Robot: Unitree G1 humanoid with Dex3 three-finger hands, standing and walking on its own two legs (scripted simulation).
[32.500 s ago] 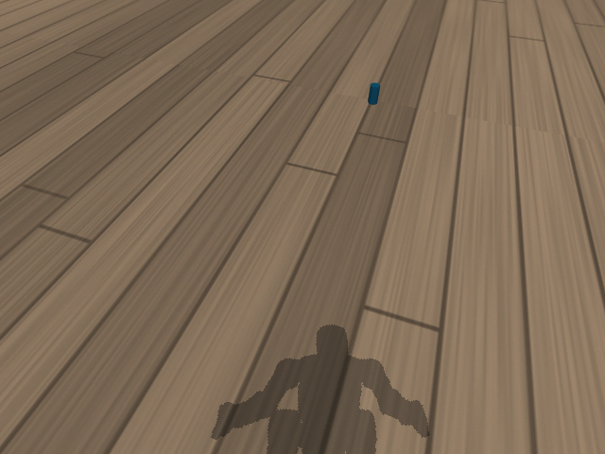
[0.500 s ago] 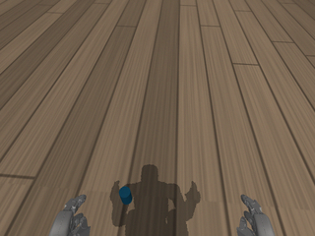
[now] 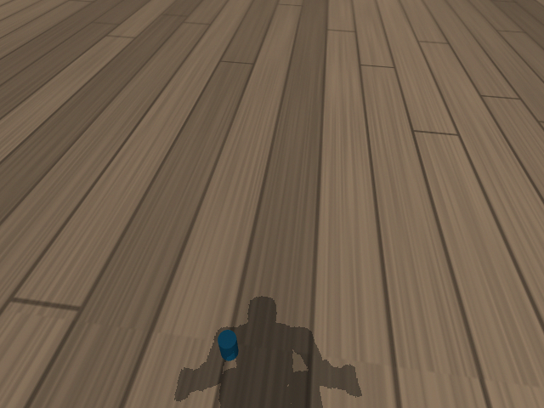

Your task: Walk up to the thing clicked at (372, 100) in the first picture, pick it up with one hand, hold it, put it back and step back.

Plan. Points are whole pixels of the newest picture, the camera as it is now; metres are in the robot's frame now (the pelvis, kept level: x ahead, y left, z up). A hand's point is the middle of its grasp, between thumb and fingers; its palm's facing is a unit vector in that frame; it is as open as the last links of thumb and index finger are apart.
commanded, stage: stand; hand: left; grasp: from above
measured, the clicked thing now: (228, 345) +0.47 +0.16 -0.71
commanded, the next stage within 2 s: step back in 1.98 s
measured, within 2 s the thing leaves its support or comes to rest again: neither
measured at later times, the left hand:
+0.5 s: hand out of the picture +0.02 +0.23 -0.15, palm faces +0.03 -0.94 -0.34, open 7.4 cm
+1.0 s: hand out of the picture +0.06 +0.22 -0.14, palm faces +0.02 -0.94 -0.34, open 7.4 cm
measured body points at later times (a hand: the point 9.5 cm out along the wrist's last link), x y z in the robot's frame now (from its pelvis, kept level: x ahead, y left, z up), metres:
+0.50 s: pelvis -0.01 -0.01 +0.01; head -0.02 -0.01 +0.46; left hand +0.02 +0.28 -0.13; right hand +0.05 -0.29 -0.13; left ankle +0.02 +0.10 -0.73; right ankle +0.00 -0.15 -0.73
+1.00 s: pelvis +0.00 -0.03 +0.02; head +0.00 -0.03 +0.47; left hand +0.06 +0.27 -0.12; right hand +0.06 -0.31 -0.13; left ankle +0.02 +0.10 -0.73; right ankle +0.00 -0.15 -0.73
